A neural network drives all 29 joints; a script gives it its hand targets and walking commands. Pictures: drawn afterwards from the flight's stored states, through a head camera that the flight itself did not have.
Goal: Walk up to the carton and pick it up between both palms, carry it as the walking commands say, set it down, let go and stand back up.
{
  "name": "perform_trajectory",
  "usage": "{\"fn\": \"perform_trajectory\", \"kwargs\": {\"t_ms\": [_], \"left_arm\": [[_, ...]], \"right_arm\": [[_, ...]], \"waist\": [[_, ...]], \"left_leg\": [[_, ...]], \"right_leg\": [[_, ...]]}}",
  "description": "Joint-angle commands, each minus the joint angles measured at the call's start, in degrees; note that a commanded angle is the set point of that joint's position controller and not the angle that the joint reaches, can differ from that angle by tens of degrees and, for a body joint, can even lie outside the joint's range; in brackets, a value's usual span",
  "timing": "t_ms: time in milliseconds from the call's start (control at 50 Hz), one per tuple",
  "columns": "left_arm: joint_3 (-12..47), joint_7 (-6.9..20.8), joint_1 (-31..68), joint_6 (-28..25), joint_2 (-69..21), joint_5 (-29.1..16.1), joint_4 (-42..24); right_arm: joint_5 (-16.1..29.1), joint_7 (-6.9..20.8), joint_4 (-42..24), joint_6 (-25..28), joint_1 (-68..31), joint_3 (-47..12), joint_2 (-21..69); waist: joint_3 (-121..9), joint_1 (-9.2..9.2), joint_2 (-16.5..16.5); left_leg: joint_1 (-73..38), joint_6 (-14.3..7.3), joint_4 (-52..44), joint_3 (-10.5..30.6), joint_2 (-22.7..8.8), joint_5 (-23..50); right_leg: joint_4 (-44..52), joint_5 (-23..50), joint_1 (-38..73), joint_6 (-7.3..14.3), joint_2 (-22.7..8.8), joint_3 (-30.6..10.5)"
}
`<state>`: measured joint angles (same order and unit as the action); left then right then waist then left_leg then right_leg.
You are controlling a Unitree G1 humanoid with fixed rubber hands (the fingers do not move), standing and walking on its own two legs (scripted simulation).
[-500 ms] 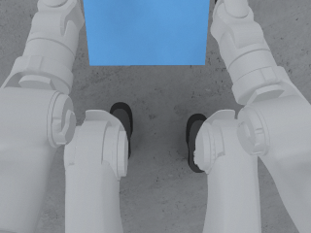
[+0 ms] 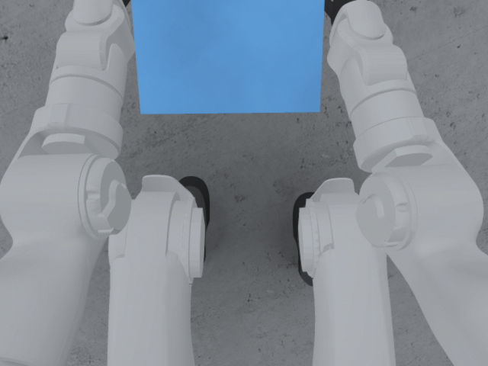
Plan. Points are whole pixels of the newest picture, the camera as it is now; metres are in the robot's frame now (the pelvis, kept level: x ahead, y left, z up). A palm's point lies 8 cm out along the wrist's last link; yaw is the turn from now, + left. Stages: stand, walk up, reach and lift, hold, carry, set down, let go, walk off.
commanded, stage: reach and lift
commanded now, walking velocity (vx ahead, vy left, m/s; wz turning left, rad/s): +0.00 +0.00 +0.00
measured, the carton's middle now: (229, 12) +0.53 +0.06 -0.23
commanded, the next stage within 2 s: none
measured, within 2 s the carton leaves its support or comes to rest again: leaves its support in 0.04 s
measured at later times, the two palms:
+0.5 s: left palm out of the picture +0.53 +0.21 -0.13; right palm (349, 2) +0.53 -0.07 -0.14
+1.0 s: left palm out of the picture +0.53 +0.21 -0.08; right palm out of the picture +0.53 -0.07 -0.08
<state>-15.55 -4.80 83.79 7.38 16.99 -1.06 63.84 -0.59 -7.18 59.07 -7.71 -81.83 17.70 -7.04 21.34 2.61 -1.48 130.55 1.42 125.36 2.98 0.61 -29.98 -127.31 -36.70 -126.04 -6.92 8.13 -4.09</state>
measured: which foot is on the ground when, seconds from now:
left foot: down 0.00-1.00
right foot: down 0.00-1.00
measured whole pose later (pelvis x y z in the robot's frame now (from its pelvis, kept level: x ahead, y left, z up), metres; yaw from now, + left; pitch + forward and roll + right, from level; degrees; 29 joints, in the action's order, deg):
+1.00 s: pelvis +0.00 +0.01 +0.05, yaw +0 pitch +40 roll -5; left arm -20.8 -6.1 75.6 16.9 8.4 6.5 45.9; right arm -6.6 -7.2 40.0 -15.5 -70.4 27.5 0.7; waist 10.0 2.2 -1.5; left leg 127.2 3.2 115.7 6.6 6.8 -28.6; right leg -116.4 -36.5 -121.0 -7.4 8.0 -3.6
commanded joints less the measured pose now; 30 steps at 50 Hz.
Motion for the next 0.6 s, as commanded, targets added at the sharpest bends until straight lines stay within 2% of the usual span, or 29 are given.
{"fn": "perform_trajectory", "kwargs": {"t_ms": [0, 20, 40, 60, 80, 100, 120, 140, 160, 180, 200, 240, 260, 280, 300, 320, 340, 360, 380, 400, 420, 440, 460, 480, 500, 520, 540, 560, 580], "left_arm": [[15.94, 16.65, 24.45, 0.29, -53.98, -2.35, -8.10], [16.46, 16.87, 24.83, 0.33, -53.10, -3.73, -8.11], [16.42, 16.62, 28.27, -0.41, -54.02, -2.57, -11.69], [15.66, 17.03, 25.64, 0.47, -53.26, -2.34, -9.68], [17.30, 16.92, 28.60, 0.28, -53.68, -3.11, -12.15], [18.81, 16.78, 24.05, 0.81, -56.18, -2.66, -9.13], [14.47, 17.07, 22.64, 1.16, -54.43, -0.27, -7.03], [17.74, 16.85, 25.23, 0.93, -53.90, -2.29, -11.77], [18.29, 16.92, 25.38, 0.90, -55.80, -2.49, -12.73], [13.75, 17.28, 20.68, 1.25, -54.07, -0.04, -9.00], [17.02, 17.09, 23.82, 1.30, -55.81, -1.68, -12.84], [19.19, 16.48, 23.67, 1.21, -55.79, -2.68, -15.42], [21.11, 15.95, 26.99, 1.13, -54.54, -4.68, -16.11], [22.21, 16.01, 26.56, 2.03, -54.66, -3.31, -18.71], [18.92, 15.91, 24.23, 2.47, -55.28, -1.51, -11.55], [21.79, 16.05, 24.77, 2.08, -59.37, -4.73, -20.38], [19.47, 15.94, 24.27, 2.24, -59.00, -2.29, -15.18], [20.39, 16.20, 22.98, 3.02, -57.73, -1.40, -15.37], [22.62, 15.70, 26.91, 2.84, -59.42, -2.98, -16.95], [23.47, 15.42, 26.32, 3.32, -61.20, -3.45, -17.13], [22.67, 15.20, 27.93, 3.56, -59.62, -3.36, -15.19], [20.36, 15.47, 26.22, 4.53, -61.34, -1.25, -15.12], [19.59, 15.05, 23.76, 4.71, -62.99, -0.16, -12.50], [21.11, 15.39, 24.07, 4.73, -62.93, -1.48, -14.35], [20.07, 15.39, 20.53, 5.66, -63.79, 0.95, -10.51], [22.82, 14.57, 24.97, 5.13, -63.77, -2.15, -15.43], [21.00, 14.25, 27.22, 5.49, -63.49, -1.25, -16.07], [23.58, 14.23, 28.24, 5.73, -66.66, -2.42, -17.26], [22.38, 14.30, 27.34, 6.08, -66.55, -2.21, -16.94]], "right_arm": [[3.39, 13.40, -10.45, 0.96, -29.29, -19.16, 51.60], [4.25, 13.28, -10.66, 0.83, -29.92, -18.74, 51.82], [3.00, 13.52, -8.54, 0.28, -29.67, -20.02, 56.82], [2.76, 13.15, -9.69, 0.50, -27.48, -19.31, 53.92], [2.48, 13.29, -8.46, 0.01, -27.04, -19.15, 56.60], [3.81, 13.11, -9.33, 0.88, -29.29, -18.35, 53.60], [1.02, 13.06, -7.82, 0.29, -27.33, -16.50, 54.03], [2.93, 13.35, -10.90, -0.08, -27.64, -20.17, 54.67], [3.95, 12.92, -12.57, 0.65, -28.39, -20.16, 55.03], [2.40, 12.75, -10.31, -0.13, -28.71, -20.01, 55.91], [3.56, 12.50, -14.65, 0.30, -29.53, -20.92, 54.86], [5.88, 11.30, -15.86, 0.00, -30.18, -22.86, 57.78], [6.13, 10.96, -16.42, -0.07, -31.33, -23.62, 56.46], [7.48, 10.87, -17.86, -0.46, -30.53, -25.98, 60.15], [4.74, 10.60, -12.68, -0.85, -29.21, -22.34, 55.48], [6.41, 10.35, -20.42, -0.70, -30.78, -26.78, 59.15], [4.53, 10.32, -16.12, -0.49, -30.75, -24.03, 59.32], [6.14, 10.71, -19.59, -1.02, -34.14, -27.14, 60.40], [5.06, 10.56, -16.74, -1.21, -30.97, -25.32, 59.90], [7.41, 10.39, -23.03, -0.97, -37.42, -28.55, 56.19], [5.74, 10.22, -18.64, -1.24, -35.44, -25.75, 55.33], [3.86, 10.35, -17.89, -2.20, -34.07, -23.83, 54.68], [3.88, 10.36, -18.15, -1.71, -34.82, -23.19, 57.39], [5.40, 10.45, -21.10, -1.69, -37.82, -24.82, 55.06], [5.33, 10.57, -20.73, -1.65, -37.91, -24.64, 55.65], [6.13, 10.49, -24.58, -1.74, -38.29, -26.42, 54.82], [4.36, 10.63, -21.86, -2.30, -37.42, -23.68, 55.52], [3.62, 10.77, -22.61, -2.29, -37.31, -24.49, 53.80], [4.02, 10.53, -24.14, -2.94, -37.94, -25.35, 55.12]], "waist": [[-65.15, 5.38, -1.65], [-67.79, 3.39, -0.04], [-66.85, 4.28, -4.75], [-64.24, 3.16, -3.87], [-67.85, 4.90, -2.67], [-67.17, 3.49, 0.65], [-62.58, 3.74, -1.27], [-65.43, 3.70, -1.69], [-69.44, 4.72, 0.31], [-65.46, 7.07, -4.02], [-70.12, 4.69, -2.89], [-79.16, 6.47, -1.52], [-82.15, 3.31, -4.16], [-85.77, 7.57, -2.38], [-77.64, 4.88, -2.66], [-88.56, 3.86, -5.11], [-78.87, 5.24, -2.11], [-81.92, 9.15, -3.37], [-83.99, 2.83, -3.20], [-87.06, 5.48, 0.75], [-83.53, 4.41, 1.52], [-79.65, 2.10, 1.02], [-76.91, 3.63, 1.74], [-80.59, 5.24, 2.35], [-78.44, 5.23, 2.91], [-85.44, 2.29, 1.85], [-84.26, 0.85, 1.86], [-86.28, -1.15, 2.01], [-89.46, 1.78, 2.92]], "left_leg": [[-34.13, -1.31, -7.12, -7.07, 6.15, 20.39], [-35.41, -1.31, -6.81, -6.63, 5.51, 20.53], [-33.68, -2.32, -7.25, -5.50, 6.06, 19.91], [-32.26, -2.20, -5.88, -5.95, 5.58, 21.29], [-33.52, -1.43, -6.59, -6.33, 6.08, 22.55], [-35.14, -1.63, -7.68, -4.98, 5.60, 21.94], [-31.01, -2.29, -7.59, -5.57, 6.46, 20.05], [-34.93, -1.82, -7.02, -5.93, 5.60, 22.42], [-33.41, -1.34, -7.03, -6.44, 5.91, 22.66], [-30.18, -1.96, -6.92, -7.34, 5.87, 23.95], [-34.23, -1.97, -6.33, -6.94, 6.16, 24.33], [-39.29, -1.61, -7.72, -7.97, 6.50, 25.60], [-40.67, -1.29, -6.81, -7.28, 5.83, 25.74], [-41.43, -1.14, -7.69, -7.90, 6.19, 27.32], [-39.60, -0.74, -8.21, -7.30, 5.07, 24.05], [-45.04, -1.27, -6.80, -7.88, 6.74, 29.36], [-34.98, -1.33, -7.35, -8.45, 6.87, 24.27], [-38.57, -1.56, -8.11, -8.84, 7.02, 25.64], [-41.30, -1.00, -8.58, -6.90, 6.40, 25.59], [-45.82, -0.51, -8.02, -7.48, 6.13, 29.04], [-44.18, 0.04, -9.11, -8.48, 6.32, 23.65], [-41.75, -0.60, -9.82, -8.11, 6.64, 20.72], [-39.04, -1.14, -10.93, -7.99, 7.27, 17.73], [-43.37, -0.27, -10.91, -7.99, 7.09, 21.46], [-45.18, -0.51, -12.08, -6.95, 6.68, 21.10], [-50.52, 0.06, -10.92, -6.45, 6.68, 23.66], [-49.74, -0.49, -12.54, -6.00, 7.07, 21.01], [-46.80, 0.20, -12.62, -6.47, 7.49, 20.24], [-48.77, 0.65, -12.61, -8.75, 7.52, 22.13]], "right_leg": [[11.32, 17.21, 21.94, 4.45, 2.18, 8.73], [9.90, 18.46, 21.00, 4.68, 2.46, 8.82], [9.39, 18.91, 21.60, 4.72, 3.18, 9.02], [10.21, 19.43, 18.12, 4.77, 2.88, 8.62], [9.54, 20.97, 20.55, 5.16, 3.17, 7.93], [8.45, 20.45, 18.69, 4.72, 2.47, 10.29], [9.98, 17.81, 16.43, 4.50, 2.86, 9.22], [10.05, 20.38, 18.62, 4.67, 3.24, 8.45], [9.80, 21.46, 21.98, 5.12, 3.26, 8.20], [10.94, 22.61, 22.39, 4.37, 2.64, 7.82], [11.50, 21.85, 21.87, 4.52, 3.38, 7.64], [9.98, 24.18, 29.22, 3.66, 3.73, 9.69], [10.19, 24.66, 29.93, 3.46, 3.31, 10.09], [10.42, 26.74, 31.14, 3.63, 3.28, 8.93], [11.21, 22.95, 27.33, 3.34, 2.53, 9.55], [10.84, 27.95, 34.95, 3.25, 4.10, 10.11], [11.10, 24.73, 29.21, 3.84, 3.51, 9.22], [11.72, 24.31, 30.12, 2.96, 3.75, 9.11], [10.80, 25.05, 30.60, 3.40, 3.87, 10.47], [11.17, 25.15, 29.83, 3.47, 3.18, 9.60], [12.66, 19.65, 26.47, 3.64, 2.91, 10.09], [14.04, 17.02, 24.52, 3.81, 3.71, 9.97], [13.83, 15.43, 23.53, 4.07, 3.83, 10.89], [13.48, 17.53, 26.55, 3.90, 2.78, 10.76], [14.05, 15.61, 21.67, 3.28, 3.30, 11.40], [13.63, 17.38, 22.86, 3.48, 3.42, 11.91], [13.19, 15.66, 21.13, 3.58, 3.73, 13.42], [14.10, 16.77, 25.13, 4.19, 2.96, 12.72], [15.10, 18.61, 29.02, 4.25, 3.19, 12.07]]}}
